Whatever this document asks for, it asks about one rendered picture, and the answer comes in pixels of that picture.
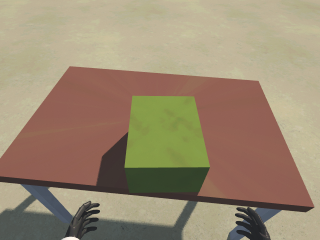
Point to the left robot hand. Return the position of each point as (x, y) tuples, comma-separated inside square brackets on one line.
[(76, 228)]

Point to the right robot hand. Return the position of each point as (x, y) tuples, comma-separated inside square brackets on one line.
[(256, 227)]

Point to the table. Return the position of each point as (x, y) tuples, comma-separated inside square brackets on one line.
[(77, 139)]

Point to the carton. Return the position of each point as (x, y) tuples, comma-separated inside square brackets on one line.
[(165, 151)]

